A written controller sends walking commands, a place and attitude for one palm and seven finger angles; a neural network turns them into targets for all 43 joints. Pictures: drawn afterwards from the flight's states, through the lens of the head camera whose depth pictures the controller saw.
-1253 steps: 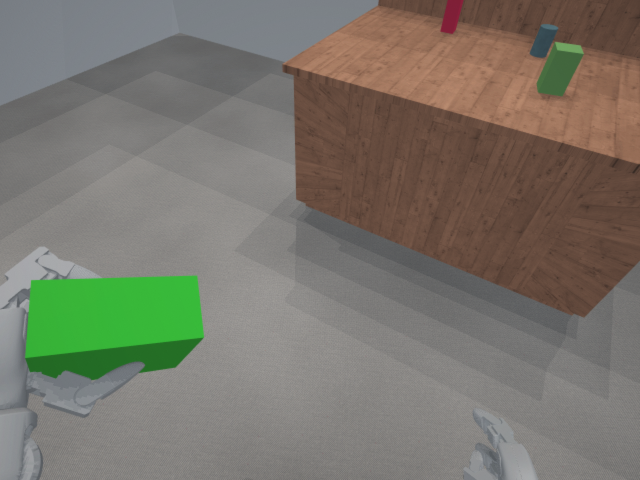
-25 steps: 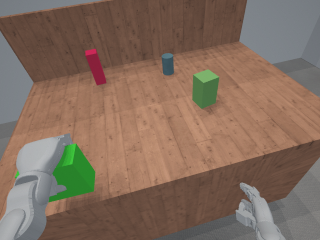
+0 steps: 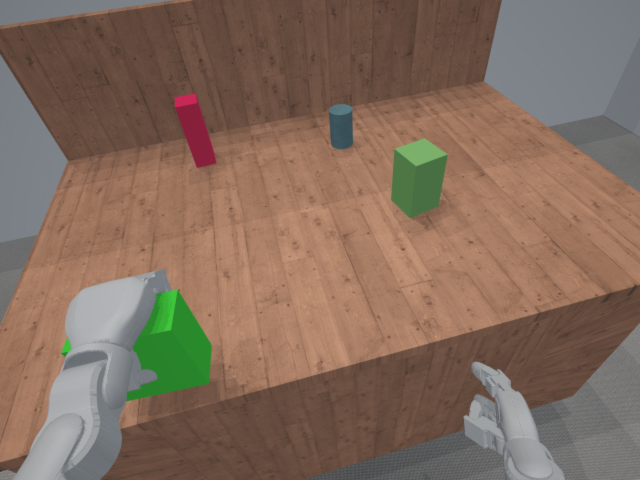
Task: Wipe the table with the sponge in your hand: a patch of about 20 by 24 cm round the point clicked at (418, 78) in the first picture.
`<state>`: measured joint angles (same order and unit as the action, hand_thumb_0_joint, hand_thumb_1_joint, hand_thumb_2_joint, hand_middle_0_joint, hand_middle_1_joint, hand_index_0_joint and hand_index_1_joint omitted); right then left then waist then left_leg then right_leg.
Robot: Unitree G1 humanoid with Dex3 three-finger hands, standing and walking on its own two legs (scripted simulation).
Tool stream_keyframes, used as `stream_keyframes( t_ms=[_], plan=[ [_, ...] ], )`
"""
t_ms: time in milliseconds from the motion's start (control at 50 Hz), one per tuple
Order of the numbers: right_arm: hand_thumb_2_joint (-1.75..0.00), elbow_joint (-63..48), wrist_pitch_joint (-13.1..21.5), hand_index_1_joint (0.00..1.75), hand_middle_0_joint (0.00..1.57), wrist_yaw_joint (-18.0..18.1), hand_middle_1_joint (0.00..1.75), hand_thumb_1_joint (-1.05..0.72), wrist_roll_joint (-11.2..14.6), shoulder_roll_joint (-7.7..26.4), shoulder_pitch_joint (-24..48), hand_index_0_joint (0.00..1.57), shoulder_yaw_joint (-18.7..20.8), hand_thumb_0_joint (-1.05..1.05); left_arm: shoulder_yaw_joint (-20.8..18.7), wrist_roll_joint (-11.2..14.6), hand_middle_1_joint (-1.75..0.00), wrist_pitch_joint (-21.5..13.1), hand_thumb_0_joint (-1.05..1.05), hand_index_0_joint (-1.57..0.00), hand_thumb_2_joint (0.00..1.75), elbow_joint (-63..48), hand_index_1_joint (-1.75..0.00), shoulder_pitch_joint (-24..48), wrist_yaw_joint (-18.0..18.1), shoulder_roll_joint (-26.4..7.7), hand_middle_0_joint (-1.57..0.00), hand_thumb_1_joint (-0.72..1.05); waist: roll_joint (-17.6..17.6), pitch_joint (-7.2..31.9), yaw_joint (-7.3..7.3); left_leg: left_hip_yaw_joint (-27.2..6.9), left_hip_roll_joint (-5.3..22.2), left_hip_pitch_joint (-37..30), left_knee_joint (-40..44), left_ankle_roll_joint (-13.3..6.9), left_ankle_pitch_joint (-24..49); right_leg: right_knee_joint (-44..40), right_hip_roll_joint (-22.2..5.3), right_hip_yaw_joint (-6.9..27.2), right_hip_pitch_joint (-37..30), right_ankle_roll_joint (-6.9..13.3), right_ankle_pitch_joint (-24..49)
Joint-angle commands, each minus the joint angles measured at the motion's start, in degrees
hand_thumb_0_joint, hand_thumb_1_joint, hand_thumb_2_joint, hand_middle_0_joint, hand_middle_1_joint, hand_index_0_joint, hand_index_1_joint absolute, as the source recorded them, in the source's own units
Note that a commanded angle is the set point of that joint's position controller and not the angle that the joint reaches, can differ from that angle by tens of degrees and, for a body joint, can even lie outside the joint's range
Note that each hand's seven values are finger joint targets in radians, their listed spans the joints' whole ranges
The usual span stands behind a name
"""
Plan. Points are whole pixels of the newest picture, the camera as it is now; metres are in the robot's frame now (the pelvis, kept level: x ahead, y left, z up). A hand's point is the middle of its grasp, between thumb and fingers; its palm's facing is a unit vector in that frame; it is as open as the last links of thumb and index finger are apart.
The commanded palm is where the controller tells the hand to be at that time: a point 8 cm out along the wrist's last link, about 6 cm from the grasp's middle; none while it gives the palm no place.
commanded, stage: move the sponge above the wiping area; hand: left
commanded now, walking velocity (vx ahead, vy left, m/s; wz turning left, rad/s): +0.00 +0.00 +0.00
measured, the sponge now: (153, 357) +0.23 +0.28 +0.03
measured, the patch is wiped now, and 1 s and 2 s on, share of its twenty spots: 0.00 0.00 0.00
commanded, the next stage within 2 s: lower the sponge onto the table in 1.42 s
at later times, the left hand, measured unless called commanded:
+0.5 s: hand (158, 329) +0.25 +0.26 +0.07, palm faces +0.00 -0.07 -1.00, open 10.2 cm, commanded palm +0.22 +0.26 +0.13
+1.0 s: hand (160, 327) +0.26 +0.27 +0.06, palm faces +0.00 -0.07 -1.00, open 10.2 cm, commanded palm +0.23 +0.26 +0.13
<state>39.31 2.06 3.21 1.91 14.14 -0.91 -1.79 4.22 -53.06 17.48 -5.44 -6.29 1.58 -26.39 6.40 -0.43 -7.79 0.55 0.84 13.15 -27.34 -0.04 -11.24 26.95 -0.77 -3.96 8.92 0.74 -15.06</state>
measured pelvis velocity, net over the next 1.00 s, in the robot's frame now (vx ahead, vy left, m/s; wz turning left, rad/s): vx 0.00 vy -0.01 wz -0.01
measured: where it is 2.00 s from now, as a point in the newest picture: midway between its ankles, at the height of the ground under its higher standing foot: outside the picture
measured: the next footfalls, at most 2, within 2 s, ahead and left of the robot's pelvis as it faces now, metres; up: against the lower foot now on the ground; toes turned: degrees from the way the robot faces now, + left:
none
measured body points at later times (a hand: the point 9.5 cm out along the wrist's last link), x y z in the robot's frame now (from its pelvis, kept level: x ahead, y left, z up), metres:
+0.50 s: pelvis +0.00 -0.01 +0.00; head -0.01 -0.05 +0.45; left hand +0.24 +0.26 +0.12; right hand +0.25 -0.21 -0.08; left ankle +0.04 +0.12 -0.74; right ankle +0.00 -0.11 -0.74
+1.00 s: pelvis +0.00 -0.01 +0.00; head -0.01 -0.05 +0.45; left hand +0.25 +0.27 +0.11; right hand +0.24 -0.23 -0.09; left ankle +0.04 +0.12 -0.74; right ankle +0.00 -0.11 -0.74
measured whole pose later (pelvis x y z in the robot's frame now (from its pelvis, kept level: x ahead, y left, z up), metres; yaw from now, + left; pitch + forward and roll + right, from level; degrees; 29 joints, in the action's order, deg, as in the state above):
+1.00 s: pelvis +0.00 -0.01 +0.00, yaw -1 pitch -2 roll +0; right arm 40.5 2.4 4.0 2.6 14.6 -2.6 -0.2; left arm 4.4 -54.2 16.8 5.3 -1.9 6.1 -24.4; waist 5.8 0.8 -6.5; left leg 0.5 1.9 14.8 -28.3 1.0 -11.9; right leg 28.7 0.3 -3.7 11.1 1.8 -16.0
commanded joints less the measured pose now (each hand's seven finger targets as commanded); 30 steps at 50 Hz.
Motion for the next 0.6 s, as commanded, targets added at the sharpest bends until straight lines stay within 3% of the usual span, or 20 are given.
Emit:
stream_keyframes(
  t_ms=[0, 60, 120, 140, 180, 220, 240, 260, 300, 320, 340, 360, 380, 420, 440, 480, 520, 540, 560, 580],
  plan=[
    [-0.90, -9.7, 3.2, 0.30, 0.20, -0.2, 0.30, -0.90, 0.1, 5.5, 11.6, 0.20, 1.9, 0.00, -7.6, -2.6, -1.60, -0.3, 0.00, -1.20, 1.30, -12.1, -1.60, 15.3, 4.0, -11.5, -1.20, 0.10, -1.1, 12.2, 0.25, -4.1, -1.0, -8.8, 2.9, -1.4, 9.3, -5.0, 1.3, 3.2, 3.1, 2.4, 7.4],
    [-0.90, -9.5, 3.2, 0.30, 0.20, -0.1, 0.30, -0.90, 0.3, 5.4, 12.1, 0.20, 1.7, 0.00, -7.7, -2.7, -1.60, 0.8, 0.00, -1.20, 1.30, -9.8, -1.60, 16.2, 4.6, -11.3, -1.20, 0.10, -2.6, 11.9, 0.26, -4.0, -0.9, -8.1, 3.1, -1.3, 7.7, -4.9, 1.5, 3.1, 3.4, 2.4, 6.0],
    [-0.90, -9.6, 2.8, 0.30, 0.20, 0.0, 0.30, -0.90, 0.4, 5.4, 13.5, 0.20, 1.4, 0.00, -6.5, -3.3, -1.60, 1.8, 0.00, -1.20, 1.30, -10.1, -1.60, 19.1, 4.7, -11.1, -1.20, 0.10, -0.5, 11.3, 0.34, -4.3, -1.2, -8.3, 3.8, -1.2, 6.0, -5.0, 1.8, 4.2, 3.6, 2.9, 5.0],
    [-0.90, -10.0, 3.1, 0.30, 0.20, -0.2, 0.30, -0.90, 0.6, 5.0, 12.6, 0.20, 1.6, 0.00, -4.6, -3.1, -1.60, 1.7, 0.00, -1.20, 1.30, -10.8, -1.60, 18.6, 4.7, -8.8, -1.20, 0.10, -0.6, 12.9, 0.49, -3.9, -1.1, -8.4, 3.3, -1.4, 7.2, -4.1, 1.5, 2.8, 3.1, 2.6, 5.8],
    [-0.90, -9.8, 3.1, 0.30, 0.20, -0.2, 0.30, -0.90, 0.5, 5.3, 11.8, 0.20, 1.9, 0.00, -5.4, -2.6, -1.60, 1.8, 0.00, -1.20, 1.30, -9.4, -1.60, 15.2, 4.6, -9.4, -1.20, 0.10, -2.4, 12.8, 0.16, -3.9, -1.2, -8.2, 3.0, -1.5, 8.5, -4.6, 1.5, 2.8, 2.4, 2.4, 6.8],
    [-0.90, -9.5, 2.7, 0.30, 0.20, 0.0, 0.30, -0.90, 0.4, 5.7, 13.2, 0.20, 1.6, 0.00, -6.8, -3.5, -1.60, 2.4, 0.00, -1.20, 1.30, -8.5, -1.60, 17.8, 4.4, -11.5, -1.20, 0.10, -2.2, 11.3, 0.23, -4.0, -1.5, -7.9, 3.3, -1.4, 6.8, -5.2, 1.8, 4.4, 3.2, 2.9, 5.8],
    [-0.90, -9.9, 2.8, 0.30, 0.20, -0.1, 0.30, -0.90, 0.6, 5.1, 12.5, 0.20, 1.5, 0.00, -4.5, -3.2, -1.60, 2.4, 0.00, -1.20, 1.30, -8.6, -1.60, 17.2, 4.3, -8.7, -1.20, 0.10, -2.2, 11.4, 0.53, -3.4, -1.4, -7.6, 2.9, -1.6, 7.0, -4.9, 1.5, 3.1, 3.2, 2.5, 5.6],
    [-0.90, -9.5, 2.9, 0.30, 0.20, -0.1, 0.30, -0.90, 0.6, 5.3, 12.1, 0.20, 1.6, 0.00, -5.4, -3.1, -1.60, 2.3, 0.00, -1.20, 1.30, -7.3, -1.60, 17.6, 4.3, -9.8, -1.20, 0.10, -3.9, 11.9, 0.51, -3.4, -1.6, -7.7, 2.8, -1.6, 7.2, -5.1, 1.5, 3.2, 3.3, 2.4, 5.8],
    [-0.90, -9.3, 2.5, 0.30, 0.20, 0.2, 0.30, -0.90, 0.6, 5.6, 12.2, 0.20, 1.7, 0.00, -5.2, -3.4, -1.60, 2.2, 0.00, -1.20, 1.30, -6.3, -1.60, 19.4, 4.2, -10.1, -1.20, 0.10, -3.8, 11.2, 0.80, -3.3, -1.7, -7.6, 2.7, -1.6, 6.9, -5.5, 1.4, 3.7, 3.9, 2.3, 5.7],
    [-0.90, -9.2, 2.6, 0.30, 0.20, 0.3, 0.30, -0.90, 0.6, 5.7, 12.7, 0.20, 1.6, 0.00, -7.1, -3.6, -1.60, 2.1, 0.00, -1.20, 1.30, -6.8, -1.60, 20.6, 4.4, -12.1, -1.20, 0.10, -2.9, 11.1, 0.73, -3.6, -1.7, -8.0, 2.9, -1.5, 5.9, -5.6, 1.8, 4.9, 3.8, 2.7, 4.8],
    [-0.90, -9.9, 3.1, 0.30, 0.20, 0.3, 0.30, -0.90, 0.7, 5.1, 12.4, 0.20, 1.7, 0.00, -4.5, -3.3, -1.60, 1.8, 0.00, -1.20, 1.30, -7.4, -1.60, 20.0, 4.4, -8.9, -1.20, 0.10, -2.8, 12.1, 0.76, -2.9, -1.7, -8.0, 2.4, -1.8, 6.9, -5.0, 1.4, 3.6, 3.5, 2.4, 5.7],
    [-0.90, -9.4, 3.1, 0.30, 0.20, 0.3, 0.30, -0.90, 0.6, 5.4, 11.8, 0.20, 1.8, 0.00, -5.8, -3.5, -1.60, 1.4, 0.00, -1.20, 1.30, -6.5, -1.60, 19.3, 4.6, -10.3, -1.20, 0.10, -3.1, 12.8, 0.60, -3.3, -1.8, -8.4, 2.1, -1.7, 7.9, -5.1, 1.5, 3.8, 3.6, 2.5, 6.4],
    [-0.90, -9.6, 3.1, 0.30, 0.20, 0.2, 0.30, -0.90, 0.6, 5.4, 11.6, 0.20, 2.0, 0.00, -4.6, -3.2, -1.60, 1.0, 0.00, -1.20, 1.30, -6.9, -1.60, 19.1, 4.6, -9.0, -1.20, 0.10, -3.0, 12.6, 0.86, -3.1, -1.7, -8.3, 2.1, -1.7, 8.0, -5.0, 1.4, 3.7, 3.5, 2.3, 6.9],
    [-0.90, -9.4, 3.0, 0.30, 0.20, 0.3, 0.30, -0.90, 0.3, 5.8, 11.9, 0.20, 2.0, 0.00, -7.8, -3.6, -1.60, 1.0, 0.00, -1.20, 1.30, -6.3, -1.60, 18.6, 5.0, -12.3, -1.20, 0.10, -2.0, 12.6, 0.14, -3.5, -1.9, -8.3, 2.2, -1.6, 8.0, -5.3, 1.7, 4.9, 3.1, 2.8, 7.0],
    [-0.90, -9.7, 3.2, 0.30, 0.20, 0.1, 0.30, -0.90, 0.6, 5.3, 11.4, 0.20, 2.0, 0.00, -5.7, -3.3, -1.60, 0.9, 0.00, -1.20, 1.30, -6.6, -1.60, 18.3, 5.1, -9.5, -1.20, 0.10, -2.1, 12.5, 0.58, -2.7, -1.9, -8.0, 1.6, -1.8, 8.7, -4.8, 1.4, 3.9, 3.2, 2.5, 7.7],
    [-0.90, -9.7, 3.1, 0.30, 0.20, 0.0, 0.30, -0.90, 0.6, 5.7, 10.9, 0.20, 2.3, 0.00, -6.7, -2.8, -1.60, 1.0, 0.00, -1.20, 1.30, -5.2, -1.60, 15.5, 5.3, -10.1, -1.20, 0.10, -4.1, 12.0, 0.30, -2.7, -1.9, -7.2, 1.5, -1.8, 9.2, -5.0, 1.2, 4.0, 2.9, 2.3, 8.9],
    [-0.90, -9.2, 2.8, 0.30, 0.20, 0.2, 0.30, -0.90, 0.4, 6.3, 11.4, 0.20, 2.4, 0.00, -9.8, -3.2, -1.60, 1.2, 0.00, -1.20, 1.30, -4.7, -1.60, 17.2, 5.6, -13.7, -1.20, 0.10, -4.0, 11.6, 0.20, -2.9, -2.1, -7.3, 1.6, -1.6, 8.1, -5.6, 1.5, 5.7, 3.0, 2.6, 7.8],
    [-0.90, -9.9, 3.1, 0.30, 0.20, 0.3, 0.30, -0.90, 0.7, 5.8, 11.2, 0.20, 2.3, 0.00, -6.6, -2.9, -1.60, 1.1, 0.00, -1.20, 1.30, -5.6, -1.60, 17.8, 5.5, -10.1, -1.20, 0.10, -3.7, 12.2, 0.82, -2.0, -2.0, -7.2, 1.1, -1.9, 8.3, -5.0, 1.1, 4.3, 3.2, 2.1, 8.3],
    [-0.90, -9.5, 3.2, 0.30, 0.20, 0.3, 0.30, -0.90, 0.7, 6.0, 10.7, 0.20, 2.5, 0.00, -8.0, -2.9, -1.60, 1.0, 0.00, -1.20, 1.30, -4.1, -1.60, 16.7, 5.5, -11.4, -1.20, 0.10, -4.7, 12.3, 0.51, -2.3, -2.2, -7.1, 0.9, -1.9, 8.8, -5.1, 1.2, 4.6, 3.3, 2.2, 8.7],
    [-0.90, -9.5, 3.1, 0.30, 0.20, 0.4, 0.30, -0.90, 0.7, 6.0, 10.8, 0.20, 2.5, 0.00, -6.5, -2.7, -1.60, 0.9, 0.00, -1.20, 1.30, -4.0, -1.60, 16.4, 5.3, -10.2, -1.20, 0.10, -3.5, 11.1, 0.94, -2.1, -2.1, -7.0, 1.0, -1.9, 8.1, -5.5, 1.0, 4.7, 3.9, 2.1, 8.3]
  ],
)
